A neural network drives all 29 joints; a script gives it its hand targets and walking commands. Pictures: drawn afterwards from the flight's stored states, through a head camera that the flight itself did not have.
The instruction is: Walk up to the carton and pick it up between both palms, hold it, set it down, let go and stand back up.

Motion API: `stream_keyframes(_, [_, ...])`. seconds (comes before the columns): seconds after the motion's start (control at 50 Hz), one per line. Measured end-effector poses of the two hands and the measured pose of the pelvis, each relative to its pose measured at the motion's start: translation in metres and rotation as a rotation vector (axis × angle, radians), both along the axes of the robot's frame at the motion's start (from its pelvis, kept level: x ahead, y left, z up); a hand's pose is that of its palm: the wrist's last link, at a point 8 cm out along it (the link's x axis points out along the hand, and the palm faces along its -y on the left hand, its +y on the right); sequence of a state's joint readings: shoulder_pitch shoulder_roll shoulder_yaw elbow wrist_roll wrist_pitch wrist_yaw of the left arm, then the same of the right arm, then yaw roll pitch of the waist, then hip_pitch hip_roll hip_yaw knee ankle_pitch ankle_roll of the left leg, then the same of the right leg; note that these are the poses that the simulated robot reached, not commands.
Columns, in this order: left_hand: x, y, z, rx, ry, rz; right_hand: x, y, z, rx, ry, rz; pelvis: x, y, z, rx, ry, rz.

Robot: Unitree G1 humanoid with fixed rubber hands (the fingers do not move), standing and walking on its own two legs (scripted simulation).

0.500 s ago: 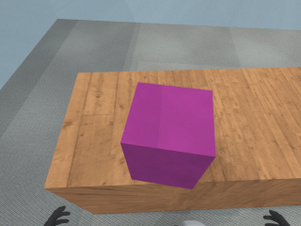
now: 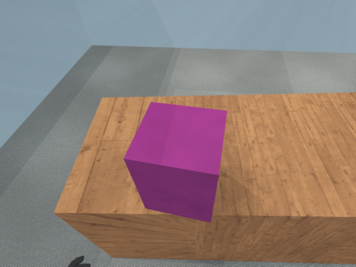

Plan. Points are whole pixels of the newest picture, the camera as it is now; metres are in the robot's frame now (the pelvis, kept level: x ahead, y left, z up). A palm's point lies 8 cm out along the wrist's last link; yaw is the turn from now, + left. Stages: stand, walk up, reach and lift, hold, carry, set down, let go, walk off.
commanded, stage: walk up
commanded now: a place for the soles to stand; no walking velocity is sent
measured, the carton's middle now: (182, 164) +0.38 +0.02 -0.02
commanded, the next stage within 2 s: reach and lift in 1.82 s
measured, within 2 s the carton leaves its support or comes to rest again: neither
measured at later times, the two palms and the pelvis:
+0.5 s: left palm out of the picture +0.07 +0.30 -0.11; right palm out of the picture +0.03 -0.30 -0.12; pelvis -0.02 +0.01 +0.00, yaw +2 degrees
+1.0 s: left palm out of the picture +0.07 +0.33 -0.11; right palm out of the picture +0.10 -0.27 -0.11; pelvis +0.00 +0.02 +0.00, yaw +3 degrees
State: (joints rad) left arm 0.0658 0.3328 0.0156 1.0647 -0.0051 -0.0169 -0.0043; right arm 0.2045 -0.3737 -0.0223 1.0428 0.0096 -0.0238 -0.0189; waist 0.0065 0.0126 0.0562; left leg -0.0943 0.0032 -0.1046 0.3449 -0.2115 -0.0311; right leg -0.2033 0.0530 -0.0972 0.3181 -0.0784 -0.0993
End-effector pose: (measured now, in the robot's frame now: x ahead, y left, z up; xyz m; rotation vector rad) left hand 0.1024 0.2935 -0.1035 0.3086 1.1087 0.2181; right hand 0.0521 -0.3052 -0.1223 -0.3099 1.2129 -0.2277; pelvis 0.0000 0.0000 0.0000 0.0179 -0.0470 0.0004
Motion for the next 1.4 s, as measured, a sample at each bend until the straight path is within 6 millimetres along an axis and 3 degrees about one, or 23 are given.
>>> stream_keyframes(0.16, [-0.023, 0.000, -0.004, -0.001, 0.028, 0.021, -0.032, -0.009, 0.000, -0.021, 0.056, -0.019, -0.008, -0.003, -0.001, 0.001, -0.004, 0.012])
stream_keyframes(0.34, [-0.030, 0.004, -0.005, -0.013, 0.005, 0.033, -0.044, -0.001, 0.000, -0.015, 0.060, -0.007, -0.014, 0.001, -0.002, 0.004, -0.011, 0.021])
stream_keyframes(0.6, [-0.034, 0.017, -0.005, -0.013, -0.017, 0.036, -0.013, 0.013, 0.004, -0.011, -0.019, 0.043, -0.016, 0.010, -0.004, -0.004, -0.008, 0.037])
stream_keyframes(1.04, [-0.028, 0.035, -0.003, -0.010, -0.013, 0.073, 0.049, 0.037, 0.010, 0.000, -0.092, 0.115, 0.004, 0.024, -0.002, -0.006, -0.002, 0.060])
stream_keyframes(1.4, [-0.028, 0.040, -0.004, -0.004, 0.010, 0.112, 0.072, 0.040, 0.010, -0.006, -0.087, 0.128, 0.016, 0.026, -0.001, -0.005, -0.004, 0.074])
